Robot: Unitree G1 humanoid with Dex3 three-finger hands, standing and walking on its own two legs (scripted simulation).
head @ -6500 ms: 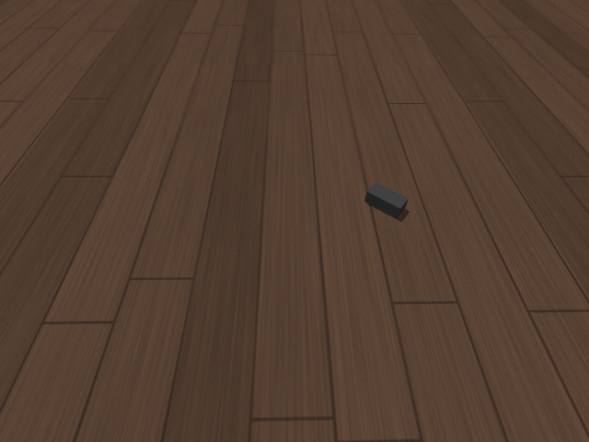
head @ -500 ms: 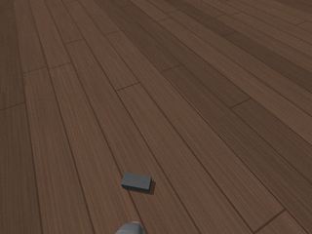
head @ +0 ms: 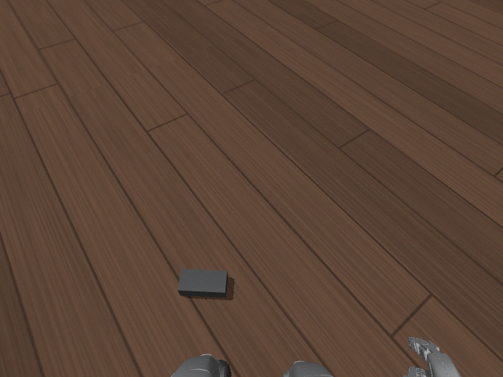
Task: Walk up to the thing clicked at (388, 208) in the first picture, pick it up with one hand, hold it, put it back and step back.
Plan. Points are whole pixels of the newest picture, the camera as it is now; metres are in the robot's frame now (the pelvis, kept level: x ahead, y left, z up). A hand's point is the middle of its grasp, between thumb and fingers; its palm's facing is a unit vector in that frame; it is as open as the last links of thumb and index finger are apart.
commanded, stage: walk up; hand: left
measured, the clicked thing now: (203, 283) +0.47 +0.20 -0.73
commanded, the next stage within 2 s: none
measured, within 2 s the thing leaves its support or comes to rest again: neither
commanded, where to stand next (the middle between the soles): +0.09 -0.04 m, yaw -1 degrees
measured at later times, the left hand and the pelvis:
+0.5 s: hand out of the picture +0.05 +0.24 -0.13, palm faces -0.01 -0.94 -0.34, open 7.3 cm; pelvis +0.00 -0.02 +0.01, yaw +0 degrees
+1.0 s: hand out of the picture +0.06 +0.25 -0.16, palm faces -0.08 -0.92 -0.40, open 7.3 cm; pelvis +0.00 -0.02 -0.02, yaw -3 degrees
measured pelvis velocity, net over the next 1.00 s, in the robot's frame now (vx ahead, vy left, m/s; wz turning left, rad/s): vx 0.00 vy -0.02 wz -0.06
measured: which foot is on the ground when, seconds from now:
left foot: down 0.00-0.12, up 0.14-0.56, down 0.58-1.00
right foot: up 0.00-0.08, down 0.10-0.60, up 0.62-0.96, down 0.98-1.00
